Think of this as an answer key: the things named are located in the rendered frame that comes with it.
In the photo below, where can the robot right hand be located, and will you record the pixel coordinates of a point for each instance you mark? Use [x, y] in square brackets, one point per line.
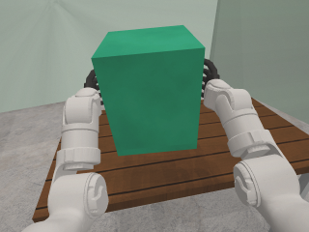
[211, 74]

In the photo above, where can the table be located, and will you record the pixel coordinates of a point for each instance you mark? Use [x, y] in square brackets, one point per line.
[143, 179]

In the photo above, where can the robot right upper arm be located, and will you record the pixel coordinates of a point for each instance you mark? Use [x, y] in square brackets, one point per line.
[269, 184]

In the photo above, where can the carton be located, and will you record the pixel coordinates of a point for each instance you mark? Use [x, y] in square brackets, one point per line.
[150, 81]

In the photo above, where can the right robot forearm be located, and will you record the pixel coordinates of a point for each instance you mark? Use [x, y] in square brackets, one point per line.
[247, 138]

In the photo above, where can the robot left hand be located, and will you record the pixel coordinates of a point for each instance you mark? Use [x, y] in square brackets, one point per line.
[91, 82]

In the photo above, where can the left robot forearm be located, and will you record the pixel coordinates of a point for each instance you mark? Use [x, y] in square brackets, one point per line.
[79, 135]

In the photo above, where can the robot left upper arm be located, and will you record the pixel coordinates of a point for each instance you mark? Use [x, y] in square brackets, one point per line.
[74, 202]

